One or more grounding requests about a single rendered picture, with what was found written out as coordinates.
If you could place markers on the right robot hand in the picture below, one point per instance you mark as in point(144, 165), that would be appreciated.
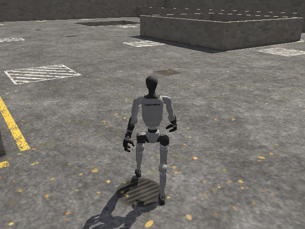
point(169, 126)

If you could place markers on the left robot hand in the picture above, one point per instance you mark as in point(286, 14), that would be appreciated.
point(126, 146)

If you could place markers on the robot left upper arm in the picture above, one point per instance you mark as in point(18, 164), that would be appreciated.
point(135, 108)

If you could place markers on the robot right upper arm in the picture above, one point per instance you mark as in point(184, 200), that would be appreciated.
point(169, 107)

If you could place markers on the robot left forearm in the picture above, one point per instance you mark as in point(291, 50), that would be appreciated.
point(129, 130)

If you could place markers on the humanoid robot torso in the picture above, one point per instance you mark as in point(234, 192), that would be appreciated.
point(152, 115)

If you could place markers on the right robot foot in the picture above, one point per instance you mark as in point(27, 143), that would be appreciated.
point(162, 200)

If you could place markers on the robot right forearm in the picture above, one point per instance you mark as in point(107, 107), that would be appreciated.
point(174, 123)

